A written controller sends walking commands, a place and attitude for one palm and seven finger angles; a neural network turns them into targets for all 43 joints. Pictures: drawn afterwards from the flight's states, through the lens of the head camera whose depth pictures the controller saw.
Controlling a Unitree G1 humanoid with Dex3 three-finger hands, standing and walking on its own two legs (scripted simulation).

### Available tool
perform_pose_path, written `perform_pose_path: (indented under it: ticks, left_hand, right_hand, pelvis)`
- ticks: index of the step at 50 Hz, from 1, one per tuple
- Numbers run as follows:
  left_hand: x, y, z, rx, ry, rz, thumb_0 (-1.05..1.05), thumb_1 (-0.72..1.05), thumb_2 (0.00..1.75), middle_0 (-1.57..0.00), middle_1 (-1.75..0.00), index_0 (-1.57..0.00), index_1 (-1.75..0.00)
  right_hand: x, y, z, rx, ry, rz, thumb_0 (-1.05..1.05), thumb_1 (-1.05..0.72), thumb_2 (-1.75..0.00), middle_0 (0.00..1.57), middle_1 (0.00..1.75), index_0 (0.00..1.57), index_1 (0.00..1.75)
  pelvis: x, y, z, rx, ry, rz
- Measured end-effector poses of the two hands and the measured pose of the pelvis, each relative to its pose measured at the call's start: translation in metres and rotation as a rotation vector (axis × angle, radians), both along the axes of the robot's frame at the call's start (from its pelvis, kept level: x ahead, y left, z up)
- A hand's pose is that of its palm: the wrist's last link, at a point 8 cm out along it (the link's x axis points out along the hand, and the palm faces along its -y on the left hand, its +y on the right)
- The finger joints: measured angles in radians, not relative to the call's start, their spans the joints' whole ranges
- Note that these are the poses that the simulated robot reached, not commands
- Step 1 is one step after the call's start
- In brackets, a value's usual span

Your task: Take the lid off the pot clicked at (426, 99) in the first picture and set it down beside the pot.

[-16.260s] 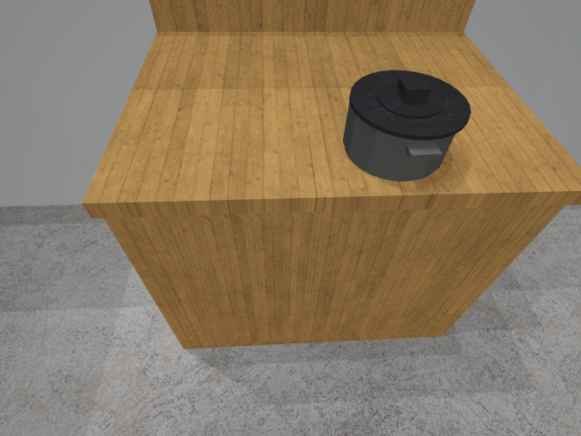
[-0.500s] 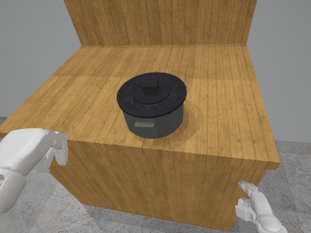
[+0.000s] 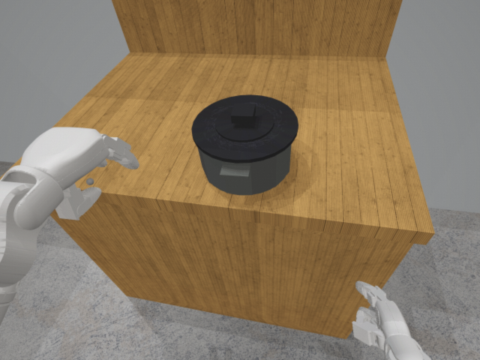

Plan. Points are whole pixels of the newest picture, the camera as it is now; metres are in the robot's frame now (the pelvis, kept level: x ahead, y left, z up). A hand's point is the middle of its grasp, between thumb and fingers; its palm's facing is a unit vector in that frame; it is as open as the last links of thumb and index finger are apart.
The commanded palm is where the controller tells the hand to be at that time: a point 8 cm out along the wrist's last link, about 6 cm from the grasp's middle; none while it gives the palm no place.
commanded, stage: reach forward and open the fingers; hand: left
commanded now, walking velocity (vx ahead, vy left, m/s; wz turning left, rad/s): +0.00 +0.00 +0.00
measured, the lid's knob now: (243, 113) +0.51 +0.07 +0.15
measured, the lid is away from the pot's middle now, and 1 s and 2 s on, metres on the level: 0.00 0.00 0.00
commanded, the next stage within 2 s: move the open hand above the knob in 0.22 s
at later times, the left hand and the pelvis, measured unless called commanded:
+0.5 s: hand (110, 144) +0.33 +0.23 +0.22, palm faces -0.03 -0.01 -1.00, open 9.7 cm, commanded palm +0.30 +0.22 +0.29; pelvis +0.00 +0.00 +0.00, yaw +0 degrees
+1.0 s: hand (160, 121) +0.40 +0.18 +0.22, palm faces -0.10 -0.04 -0.99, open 9.7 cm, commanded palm +0.36 +0.17 +0.29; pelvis +0.03 -0.02 +0.00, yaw +0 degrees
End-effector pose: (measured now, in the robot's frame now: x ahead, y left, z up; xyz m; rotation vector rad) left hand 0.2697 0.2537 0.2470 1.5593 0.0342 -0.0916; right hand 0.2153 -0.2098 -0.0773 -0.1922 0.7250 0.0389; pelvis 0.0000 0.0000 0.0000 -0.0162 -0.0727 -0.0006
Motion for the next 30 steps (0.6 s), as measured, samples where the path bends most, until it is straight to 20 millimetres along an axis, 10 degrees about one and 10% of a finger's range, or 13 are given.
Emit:
perform_pose_path:
  ticks: [30]
  left_hand:
    - [0.058,-0.042,0.029,0.010,-0.038,-0.036,0.00,-0.33,1.63,-0.90,-0.09,-0.90,-0.08]
  right_hand:
    - [0.012,0.003,-0.003,0.037,-0.003,0.019,0.01,-0.90,-0.90,0.20,0.30,0.20,0.30]
  pelvis:
    - [0.005,-0.004,-0.001,0.011,0.021,0.006]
